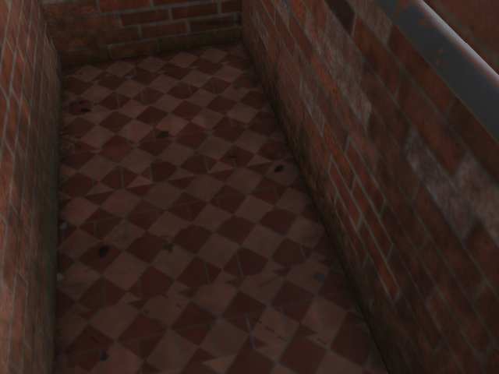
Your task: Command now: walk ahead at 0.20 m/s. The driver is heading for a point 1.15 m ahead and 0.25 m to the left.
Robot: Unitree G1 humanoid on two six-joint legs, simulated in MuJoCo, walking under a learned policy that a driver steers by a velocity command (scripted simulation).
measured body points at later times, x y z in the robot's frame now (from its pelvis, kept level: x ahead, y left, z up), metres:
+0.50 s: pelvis +0.00 +0.00 +0.00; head +0.01 +0.00 +0.45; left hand +0.02 +0.26 -0.15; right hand +0.02 -0.26 -0.15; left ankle -0.03 +0.14 -0.74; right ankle -0.07 -0.14 -0.74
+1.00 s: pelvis +0.00 +0.00 +0.00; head +0.01 +0.00 +0.45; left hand +0.02 +0.25 -0.15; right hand +0.02 -0.26 -0.15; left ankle -0.03 +0.14 -0.74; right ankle -0.07 -0.14 -0.74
